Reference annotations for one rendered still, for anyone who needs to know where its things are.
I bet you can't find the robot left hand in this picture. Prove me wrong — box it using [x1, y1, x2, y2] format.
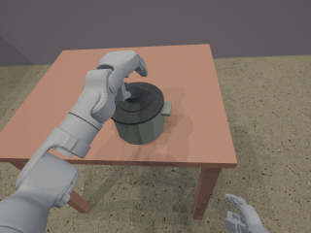
[98, 50, 149, 102]

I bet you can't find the knob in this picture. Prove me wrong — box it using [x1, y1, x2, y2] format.
[125, 86, 143, 103]

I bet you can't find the pot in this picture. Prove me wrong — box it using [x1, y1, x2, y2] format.
[114, 101, 172, 145]

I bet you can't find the table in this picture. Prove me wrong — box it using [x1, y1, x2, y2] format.
[0, 44, 238, 220]

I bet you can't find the lid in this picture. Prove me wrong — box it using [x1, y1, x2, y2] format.
[111, 82, 164, 125]

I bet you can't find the robot left upper arm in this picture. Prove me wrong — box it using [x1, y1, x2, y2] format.
[0, 151, 80, 233]

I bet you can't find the left robot forearm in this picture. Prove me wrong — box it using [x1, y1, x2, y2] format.
[15, 62, 124, 190]

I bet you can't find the robot right hand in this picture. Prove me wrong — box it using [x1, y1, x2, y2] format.
[225, 193, 263, 233]

